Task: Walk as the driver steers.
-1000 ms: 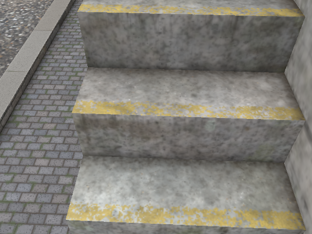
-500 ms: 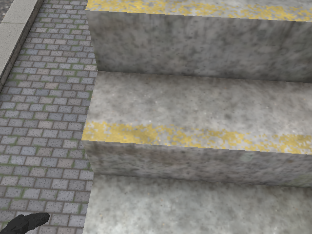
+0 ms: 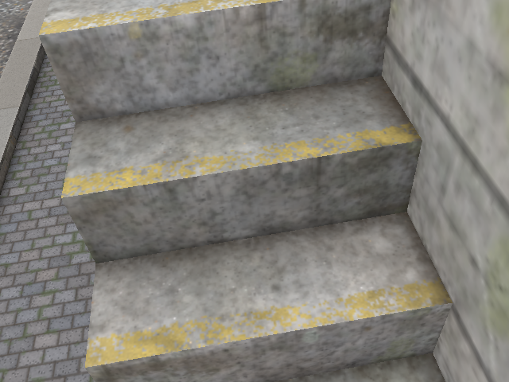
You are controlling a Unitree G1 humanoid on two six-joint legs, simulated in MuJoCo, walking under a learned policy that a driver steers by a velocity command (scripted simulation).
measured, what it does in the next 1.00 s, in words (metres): walks backwards: left foot, then right foot 0.20 m lower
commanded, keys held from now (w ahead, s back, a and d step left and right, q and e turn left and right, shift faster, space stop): no key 0.30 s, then w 0.70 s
